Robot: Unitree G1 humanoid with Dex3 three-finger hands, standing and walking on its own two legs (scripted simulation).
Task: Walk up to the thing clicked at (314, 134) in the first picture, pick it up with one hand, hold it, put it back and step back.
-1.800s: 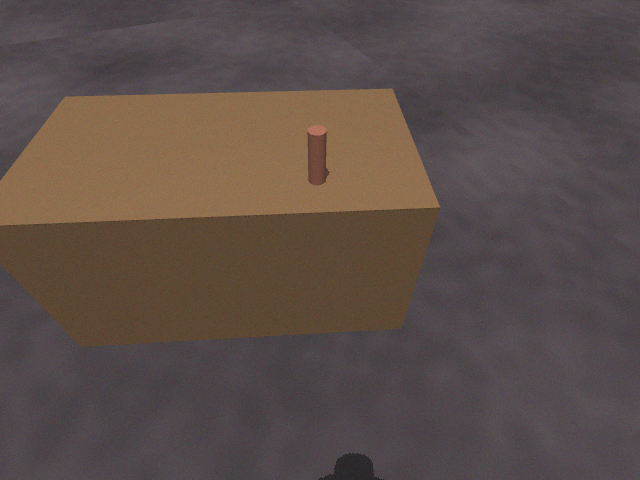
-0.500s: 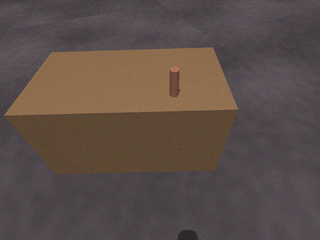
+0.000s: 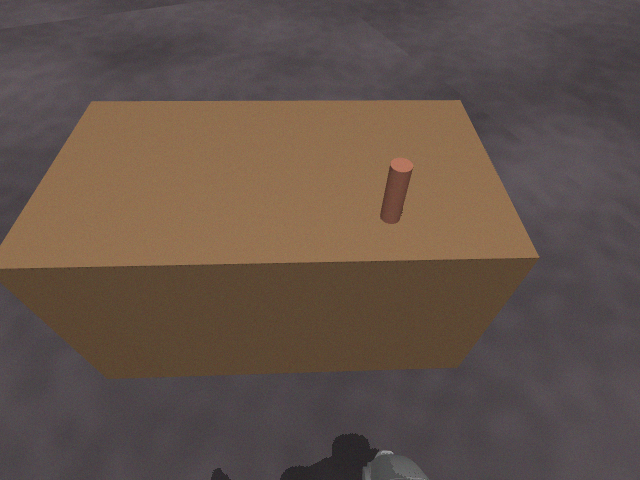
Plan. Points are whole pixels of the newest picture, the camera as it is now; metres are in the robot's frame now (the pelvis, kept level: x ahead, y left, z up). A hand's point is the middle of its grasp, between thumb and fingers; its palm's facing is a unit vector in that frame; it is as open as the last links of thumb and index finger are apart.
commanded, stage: walk up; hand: right
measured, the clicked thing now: (395, 192) +0.67 -0.17 -0.10
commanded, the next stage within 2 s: none
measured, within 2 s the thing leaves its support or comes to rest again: neither
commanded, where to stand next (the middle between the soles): +0.25 +0.04 m, yaw -2 degrees
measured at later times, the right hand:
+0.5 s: hand (470, 393) +0.27 -0.23 -0.14, palm faces -0.09 +0.93 -0.37, open 7.4 cm
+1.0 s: hand (450, 375) +0.30 -0.22 -0.16, palm faces +0.02 +0.93 -0.37, open 7.4 cm
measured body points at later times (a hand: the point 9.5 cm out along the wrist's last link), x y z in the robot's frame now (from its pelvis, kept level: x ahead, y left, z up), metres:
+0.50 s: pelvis +0.16 +0.04 -0.01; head +0.19 +0.03 +0.44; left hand +0.19 +0.37 -0.11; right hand +0.27 -0.28 -0.12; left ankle +0.26 +0.20 -0.72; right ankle +0.15 -0.11 -0.74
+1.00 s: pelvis +0.19 +0.05 -0.02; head +0.21 +0.05 +0.43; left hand +0.24 +0.37 -0.14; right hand +0.30 -0.26 -0.13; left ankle +0.26 +0.19 -0.74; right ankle +0.18 -0.08 -0.74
